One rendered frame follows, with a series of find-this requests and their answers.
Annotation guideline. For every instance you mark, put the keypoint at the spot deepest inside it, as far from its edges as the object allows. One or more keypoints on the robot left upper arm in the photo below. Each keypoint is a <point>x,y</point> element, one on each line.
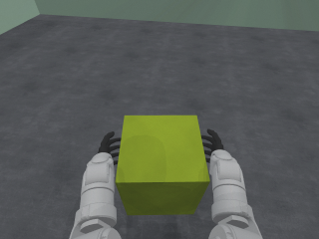
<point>102,233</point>

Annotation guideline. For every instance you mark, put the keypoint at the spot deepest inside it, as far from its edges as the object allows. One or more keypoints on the right robot hand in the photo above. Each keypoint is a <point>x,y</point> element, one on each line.
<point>216,143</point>

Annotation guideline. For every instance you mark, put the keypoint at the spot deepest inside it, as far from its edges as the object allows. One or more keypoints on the left robot hand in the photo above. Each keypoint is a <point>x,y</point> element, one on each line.
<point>105,145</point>

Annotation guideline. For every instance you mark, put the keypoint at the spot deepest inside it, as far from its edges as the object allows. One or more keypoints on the robot right forearm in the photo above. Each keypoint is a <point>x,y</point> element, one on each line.
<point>229,194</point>

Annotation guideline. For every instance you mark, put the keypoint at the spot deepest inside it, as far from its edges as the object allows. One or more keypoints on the robot right upper arm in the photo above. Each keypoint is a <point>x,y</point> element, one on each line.
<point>228,231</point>

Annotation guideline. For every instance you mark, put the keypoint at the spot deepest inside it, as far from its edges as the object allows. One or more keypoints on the robot left forearm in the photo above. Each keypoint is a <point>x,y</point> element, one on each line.
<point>97,204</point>

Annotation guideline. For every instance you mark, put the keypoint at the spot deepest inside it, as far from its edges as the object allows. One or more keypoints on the carton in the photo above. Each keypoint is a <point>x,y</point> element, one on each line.
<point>161,168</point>

